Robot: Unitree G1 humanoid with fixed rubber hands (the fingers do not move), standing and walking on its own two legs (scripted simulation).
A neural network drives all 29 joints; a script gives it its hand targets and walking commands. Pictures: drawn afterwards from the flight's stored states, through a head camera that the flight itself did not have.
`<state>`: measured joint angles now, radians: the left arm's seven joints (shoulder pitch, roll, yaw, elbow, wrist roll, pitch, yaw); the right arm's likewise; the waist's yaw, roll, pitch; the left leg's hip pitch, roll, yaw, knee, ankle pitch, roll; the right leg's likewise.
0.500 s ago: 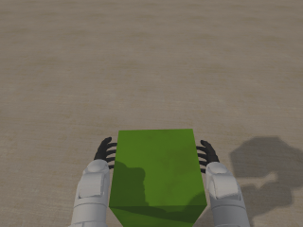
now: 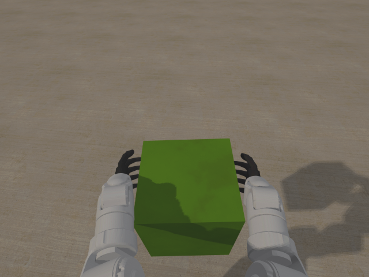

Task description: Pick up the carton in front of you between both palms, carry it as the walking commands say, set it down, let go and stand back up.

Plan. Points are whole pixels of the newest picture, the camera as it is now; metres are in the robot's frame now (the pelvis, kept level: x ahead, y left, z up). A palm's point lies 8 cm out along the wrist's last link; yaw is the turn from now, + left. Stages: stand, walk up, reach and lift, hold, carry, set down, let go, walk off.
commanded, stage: set down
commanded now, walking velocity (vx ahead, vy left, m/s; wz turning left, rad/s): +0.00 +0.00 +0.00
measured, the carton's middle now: (188, 200) +0.33 +0.01 -0.03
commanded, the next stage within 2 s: none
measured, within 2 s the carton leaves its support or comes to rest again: neither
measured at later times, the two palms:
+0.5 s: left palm (142, 209) +0.38 +0.15 -0.16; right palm (237, 211) +0.39 -0.14 -0.18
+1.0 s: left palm (152, 222) +0.41 +0.14 -0.31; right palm (232, 220) +0.43 -0.16 -0.33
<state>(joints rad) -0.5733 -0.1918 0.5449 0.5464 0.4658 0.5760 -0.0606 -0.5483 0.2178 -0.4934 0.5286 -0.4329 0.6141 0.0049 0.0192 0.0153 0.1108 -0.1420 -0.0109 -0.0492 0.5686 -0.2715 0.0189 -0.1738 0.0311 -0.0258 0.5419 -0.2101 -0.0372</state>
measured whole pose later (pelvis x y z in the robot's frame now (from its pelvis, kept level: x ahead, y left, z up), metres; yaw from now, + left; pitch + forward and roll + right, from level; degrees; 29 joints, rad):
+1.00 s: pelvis -0.04 +0.01 -0.23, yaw +1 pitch +44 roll +3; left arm -0.84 -0.15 0.49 0.56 0.17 0.21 0.12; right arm -0.93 -0.07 -0.34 0.73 -0.20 0.24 0.00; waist 0.00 0.02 -0.16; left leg -1.86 -0.06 0.02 1.64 -0.54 -0.01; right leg -1.93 0.01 0.02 1.63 -0.46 -0.02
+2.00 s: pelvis -0.06 +0.01 -0.39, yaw +3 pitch +38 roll +4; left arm -1.26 0.03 0.43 0.86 -0.01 0.17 0.20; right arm -1.40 -0.34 -0.08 1.10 0.01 0.20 -0.05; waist 0.01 0.07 0.23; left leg -2.24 -0.11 0.02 2.19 -0.62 -0.05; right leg -2.33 0.01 0.02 2.18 -0.52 -0.03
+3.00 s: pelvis -0.07 +0.01 -0.40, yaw +3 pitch +32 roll +4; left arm -1.34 0.22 0.21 1.05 -0.19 0.05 0.16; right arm -1.44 -0.52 -0.03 1.20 0.19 0.04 -0.01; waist 0.01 0.06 0.45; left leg -2.18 -0.13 0.02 2.24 -0.62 -0.07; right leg -2.26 -0.01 0.01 2.23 -0.52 -0.04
